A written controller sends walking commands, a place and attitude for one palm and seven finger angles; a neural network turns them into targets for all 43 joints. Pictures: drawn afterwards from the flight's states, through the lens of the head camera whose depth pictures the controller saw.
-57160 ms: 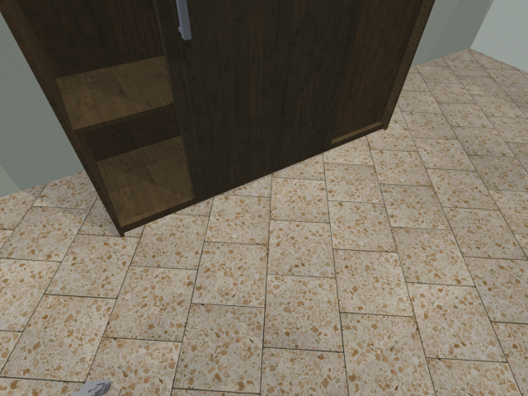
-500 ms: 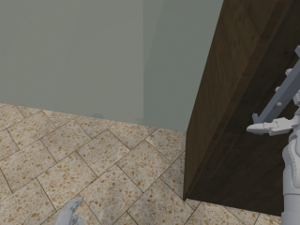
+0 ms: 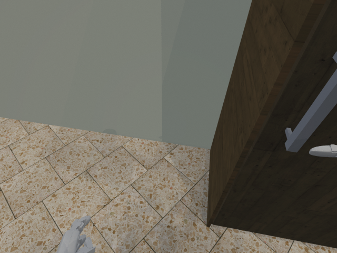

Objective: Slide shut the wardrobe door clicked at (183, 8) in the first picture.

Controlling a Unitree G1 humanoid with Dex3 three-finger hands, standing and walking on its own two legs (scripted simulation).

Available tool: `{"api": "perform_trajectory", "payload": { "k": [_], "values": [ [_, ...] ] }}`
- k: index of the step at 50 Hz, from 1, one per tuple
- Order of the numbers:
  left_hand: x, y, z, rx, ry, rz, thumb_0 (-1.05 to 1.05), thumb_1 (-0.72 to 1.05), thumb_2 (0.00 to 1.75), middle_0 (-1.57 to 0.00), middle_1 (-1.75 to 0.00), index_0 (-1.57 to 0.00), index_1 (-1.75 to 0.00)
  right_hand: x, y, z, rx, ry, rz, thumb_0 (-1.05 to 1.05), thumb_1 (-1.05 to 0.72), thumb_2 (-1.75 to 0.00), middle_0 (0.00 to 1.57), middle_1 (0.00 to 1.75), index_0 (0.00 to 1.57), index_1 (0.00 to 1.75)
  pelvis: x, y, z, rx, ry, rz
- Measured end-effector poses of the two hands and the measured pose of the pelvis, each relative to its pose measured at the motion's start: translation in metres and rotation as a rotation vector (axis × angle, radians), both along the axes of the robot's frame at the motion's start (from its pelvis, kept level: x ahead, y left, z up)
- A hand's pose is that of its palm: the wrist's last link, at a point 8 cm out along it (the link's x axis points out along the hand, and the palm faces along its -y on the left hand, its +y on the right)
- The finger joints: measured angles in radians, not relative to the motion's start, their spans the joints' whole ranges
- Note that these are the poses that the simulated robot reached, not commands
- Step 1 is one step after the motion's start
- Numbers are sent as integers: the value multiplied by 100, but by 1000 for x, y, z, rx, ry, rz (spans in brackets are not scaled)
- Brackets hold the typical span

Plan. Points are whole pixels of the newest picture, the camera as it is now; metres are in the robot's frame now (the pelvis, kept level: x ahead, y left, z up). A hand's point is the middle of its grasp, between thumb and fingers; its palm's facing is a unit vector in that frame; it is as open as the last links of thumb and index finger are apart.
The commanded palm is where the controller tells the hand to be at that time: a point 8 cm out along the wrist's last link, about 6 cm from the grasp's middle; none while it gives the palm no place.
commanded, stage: slip the hand off the handle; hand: right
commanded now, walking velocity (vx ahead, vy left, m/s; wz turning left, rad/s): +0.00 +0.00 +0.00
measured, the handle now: (312, 107) +0.38 -0.29 +0.19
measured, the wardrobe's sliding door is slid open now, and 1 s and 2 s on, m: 0.00 0.00 0.00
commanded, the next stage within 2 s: draw the hand back to the body in 0.82 s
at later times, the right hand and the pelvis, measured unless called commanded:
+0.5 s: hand out of the picture +0.27 -0.34 +0.19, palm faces +0.51 +0.84 -0.20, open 14.7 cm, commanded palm +0.21 -0.37 +0.20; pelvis +0.00 -0.01 +0.00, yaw +0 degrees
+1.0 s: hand out of the picture +0.19 -0.32 +0.20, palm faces +0.49 +0.86 -0.15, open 14.7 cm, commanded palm +0.15 -0.36 +0.20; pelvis -0.01 -0.02 +0.00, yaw -2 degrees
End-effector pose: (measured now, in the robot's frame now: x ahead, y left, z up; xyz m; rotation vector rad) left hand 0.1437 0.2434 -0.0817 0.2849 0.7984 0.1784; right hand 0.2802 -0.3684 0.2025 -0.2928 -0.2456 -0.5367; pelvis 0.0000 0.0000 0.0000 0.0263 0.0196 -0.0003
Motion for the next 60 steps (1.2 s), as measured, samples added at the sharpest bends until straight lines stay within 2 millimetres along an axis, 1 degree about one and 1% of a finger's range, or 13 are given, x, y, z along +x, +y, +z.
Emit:
{"api": "perform_trajectory", "payload": {
  "k": [8, 13, 17, 22, 27, 32, 36, 42, 47, 50, 53, 57, 60],
  "values": [
    [-16, 7, -8, 23, 41, 16, 1, 91, 89, -21, -30, -20, -30, -3, -15, 0, -2, 1, 27, -1, 56, -20, 26, 115, 25, 115, -4, 0, -3, 8, 13, -9],
    [-21, 4, -9, 8, 30, 31, 1, 91, 89, -20, -30, -20, -30, -5, -12, -1, -9, -6, 59, -1, 56, -20, 26, 115, 25, 115, -3, -3, -3, 9, 19, 3],
    [-20, -1, -7, -9, 8, 35, 1, 91, 89, -20, -30, -20, -30, -17, -10, -6, -7, -8, 67, -1, 56, -20, 26, 115, 25, 115, -2, -6, -3, 8, 18, 14],
    [-8, -11, -2, -21, -35, 10, 1, 91, 89, -20, -30, -20, -30, -42, -9, -6, -16, -33, 50, -1, 56, -20, 26, 115, 26, 115, -1, -10, -3, 9, 7, 13],
    [12, -26, 5, -25, -91, -40, 1, 91, 89, -20, -30, -20, -30, -67, -8, -4, -16, -45, 38, -1, 56, -20, 25, 115, 26, 115, -3, -14, -2, 10, -9, -1],
    [34, -43, 16, -32, -160, -100, 1, 91, 89, -20, -30, -20, -30, -82, -1, -4, -9, -44, 42, -1, 56, -20, 25, 115, 25, 115, -7, -16, -1, 9, -26, -17],
    [46, -55, 25, -47, -212, -137, 1, 91, 89, -21, -30, -20, -30, -93, 7, -3, -14, -42, 54, -1, 56, -20, 25, 115, 25, 115, -9, -18, 0, 8, -39, -20],
    [52, -67, 33, -68, -247, -169, 1, 90, 89, -21, -30, -20, -30, -113, 11, -1, -20, -38, 45, -1, 56, -20, 26, 115, 26, 115, -10, -17, 2, 9, -56, -19],
    [49, -69, 31, -63, -235, -190, 1, 90, 89, -21, -30, -20, -30, -129, 10, 0, -23, -42, 27, -1, 56, -20, 26, 115, 26, 115, -13, -17, 2, 9, -66, -29],
    [45, -68, 27, -55, -217, -187, 1, 90, 89, -21, -30, -20, -30, -130, 8, -4, 47, -37, 65, -1, 56, -20, 25, 115, 26, 115, -15, -16, 2, 11, -76, -41],
    [42, -65, 26, -46, -219, -172, 1, 90, 89, -21, -30, -20, -30, -123, 8, -11, 143, 26, 162, -1, 56, -20, 25, 115, 25, 115, -16, -16, 3, 15, -90, -50],
    [42, -63, 33, -53, -268, -156, 2, 90, 89, -21, -30, -20, -30, -110, 15, -16, 208, 144, 308, -1, 56, -20, 25, 115, 25, 115, -15, -16, 4, 16, -104, -47],
    [45, -61, 42, -67, -316, -154, 2, 90, 89, -21, -30, -20, -30, -106, 17, -15, 218, 201, 366, -1, 56, -20, 25, 115, 25, 115, -16, -16, 4, 17, -108, -37]
  ]
}}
